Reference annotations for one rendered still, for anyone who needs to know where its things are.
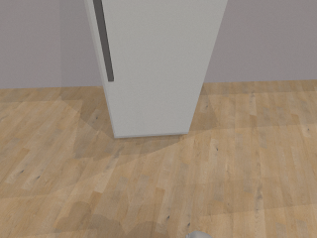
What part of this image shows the fridge door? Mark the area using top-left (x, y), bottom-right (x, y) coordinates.
top-left (87, 0), bottom-right (228, 137)

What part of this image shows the handle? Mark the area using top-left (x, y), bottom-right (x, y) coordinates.
top-left (92, 0), bottom-right (114, 82)

